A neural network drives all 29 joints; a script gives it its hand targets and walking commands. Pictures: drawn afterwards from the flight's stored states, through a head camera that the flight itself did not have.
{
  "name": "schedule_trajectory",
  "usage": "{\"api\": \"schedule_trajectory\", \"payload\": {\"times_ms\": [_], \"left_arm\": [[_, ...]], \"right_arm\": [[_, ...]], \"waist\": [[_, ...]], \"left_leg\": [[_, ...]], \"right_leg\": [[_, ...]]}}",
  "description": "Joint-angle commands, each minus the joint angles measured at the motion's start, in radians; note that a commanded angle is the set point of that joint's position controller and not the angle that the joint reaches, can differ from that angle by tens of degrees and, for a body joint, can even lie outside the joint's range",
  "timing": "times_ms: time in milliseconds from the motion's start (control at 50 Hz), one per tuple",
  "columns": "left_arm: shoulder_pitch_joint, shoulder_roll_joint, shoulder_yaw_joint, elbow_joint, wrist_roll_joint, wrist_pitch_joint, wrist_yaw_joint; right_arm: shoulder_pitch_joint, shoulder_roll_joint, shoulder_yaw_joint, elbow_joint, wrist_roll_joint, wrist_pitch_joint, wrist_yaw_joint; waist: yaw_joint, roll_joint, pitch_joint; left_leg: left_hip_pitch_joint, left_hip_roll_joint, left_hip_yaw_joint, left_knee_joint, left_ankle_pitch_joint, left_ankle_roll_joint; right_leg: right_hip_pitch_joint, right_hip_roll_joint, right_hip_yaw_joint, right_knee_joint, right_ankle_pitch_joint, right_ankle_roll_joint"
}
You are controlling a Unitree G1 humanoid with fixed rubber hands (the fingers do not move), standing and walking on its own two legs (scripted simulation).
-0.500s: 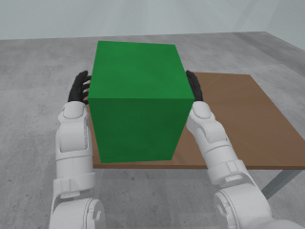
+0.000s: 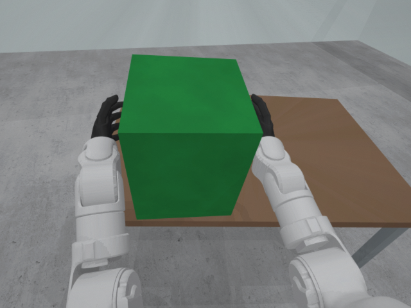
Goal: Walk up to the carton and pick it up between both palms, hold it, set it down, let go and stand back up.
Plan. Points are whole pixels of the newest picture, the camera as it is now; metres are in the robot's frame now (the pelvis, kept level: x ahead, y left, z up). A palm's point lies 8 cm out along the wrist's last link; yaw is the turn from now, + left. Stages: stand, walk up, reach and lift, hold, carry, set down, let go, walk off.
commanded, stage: hold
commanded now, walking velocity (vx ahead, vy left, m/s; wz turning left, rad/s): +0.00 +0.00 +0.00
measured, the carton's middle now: (185, 141) +0.38 +0.01 +0.15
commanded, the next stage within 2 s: none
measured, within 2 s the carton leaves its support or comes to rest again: neither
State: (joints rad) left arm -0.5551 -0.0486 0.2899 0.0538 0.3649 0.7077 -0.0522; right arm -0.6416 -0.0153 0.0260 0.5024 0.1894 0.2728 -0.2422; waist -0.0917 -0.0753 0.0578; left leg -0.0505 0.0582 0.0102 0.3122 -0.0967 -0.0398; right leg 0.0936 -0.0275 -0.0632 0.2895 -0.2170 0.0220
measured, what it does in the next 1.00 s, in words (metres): stands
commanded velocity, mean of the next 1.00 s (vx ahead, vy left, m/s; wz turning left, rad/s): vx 0.00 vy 0.00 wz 0.00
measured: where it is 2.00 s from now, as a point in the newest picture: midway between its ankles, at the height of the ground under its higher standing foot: outside the picture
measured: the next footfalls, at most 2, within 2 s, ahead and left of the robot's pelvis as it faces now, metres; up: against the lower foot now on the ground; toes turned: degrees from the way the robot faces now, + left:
none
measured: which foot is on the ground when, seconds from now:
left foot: down 0.00-1.00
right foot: down 0.00-1.00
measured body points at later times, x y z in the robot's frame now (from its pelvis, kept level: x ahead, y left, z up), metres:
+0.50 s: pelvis +0.00 +0.00 +0.00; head -0.05 +0.03 +0.45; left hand +0.37 +0.16 +0.19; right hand +0.37 -0.14 +0.19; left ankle +0.06 +0.14 -0.75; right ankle -0.02 -0.13 -0.75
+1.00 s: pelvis +0.00 +0.00 +0.00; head -0.05 +0.03 +0.45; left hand +0.37 +0.16 +0.19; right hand +0.37 -0.13 +0.19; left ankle +0.06 +0.14 -0.75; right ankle -0.02 -0.13 -0.75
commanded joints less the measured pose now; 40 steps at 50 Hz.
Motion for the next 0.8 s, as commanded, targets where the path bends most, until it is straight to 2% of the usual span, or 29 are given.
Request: {"api": "schedule_trajectory", "payload": {"times_ms": [0,340,360,380,440,480,560,680,780], "left_arm": [[-0.598,-0.515,-0.495,-0.096,-0.162,-0.062,-0.137],[-0.603,-0.516,-0.493,-0.091,-0.161,-0.062,-0.138],[-0.682,-0.538,-0.549,-0.127,-0.184,-0.068,-0.129],[-0.673,-0.539,-0.552,-0.096,-0.185,-0.07,-0.12],[-0.665,-0.54,-0.536,-0.054,-0.18,-0.072,-0.108],[-0.652,-0.539,-0.53,-0.062,-0.181,-0.069,-0.109],[-0.663,-0.522,-0.47,-0.001,-0.158,-0.06,-0.121],[-0.645,-0.522,-0.488,-0.051,-0.17,-0.068,-0.126],[-0.662,-0.53,-0.53,-0.104,-0.187,-0.068,-0.121]], "right_arm": [[-0.72,0.525,0.35,-0.319,0.059,-0.067,0.098],[-0.722,0.525,0.346,-0.314,0.055,-0.067,0.098],[-0.808,0.554,0.353,-0.355,0.074,-0.077,0.102],[-0.81,0.544,0.343,-0.341,0.071,-0.074,0.104],[-0.792,0.543,0.332,-0.29,0.058,-0.059,0.109],[-0.767,0.548,0.34,-0.276,0.066,-0.049,0.109],[-0.808,0.55,0.324,-0.245,0.065,-0.039,0.103],[-0.767,0.56,0.354,-0.279,0.094,-0.034,0.088],[-0.767,0.569,0.368,-0.313,0.107,-0.029,0.087]], "waist": [[-0.009,0.097,-0.373],[-0.009,0.097,-0.371],[-0.005,0.134,-0.443],[-0.011,0.137,-0.422],[0.003,0.119,-0.388],[-0.002,0.11,-0.392],[0.017,0.082,-0.349],[0.0,0.087,-0.41],[-0.012,0.115,-0.404]], "left_leg": [[0.301,-0.09,0.049,0.016,0.2,0.013],[0.299,-0.089,0.05,0.013,0.189,0.015],[0.328,-0.09,0.042,0.034,0.216,0.002],[0.336,-0.087,0.042,0.039,0.214,0.0],[0.306,-0.084,0.039,0.028,0.164,0.009],[0.306,-0.086,0.042,0.025,0.171,0.015],[0.275,-0.089,0.047,0.004,0.13,0.026],[0.314,-0.096,0.038,0.041,0.246,0.013],[0.324,-0.097,0.032,0.044,0.258,0.001]], "right_leg": [[-0.128,0.08,-0.046,-0.061,0.221,0.038],[-0.133,0.079,-0.046,-0.062,0.209,0.038],[-0.144,0.09,-0.046,-0.059,0.213,0.036],[-0.177,0.092,-0.048,-0.062,0.2,0.031],[-0.191,0.086,-0.042,-0.07,0.158,0.034],[-0.172,0.086,-0.036,-0.068,0.187,0.038],[-0.163,0.083,-0.037,-0.078,0.156,0.045],[-0.119,0.088,-0.031,-0.059,0.289,0.052],[-0.146,0.092,-0.038,-0.062,0.272,0.048]]}}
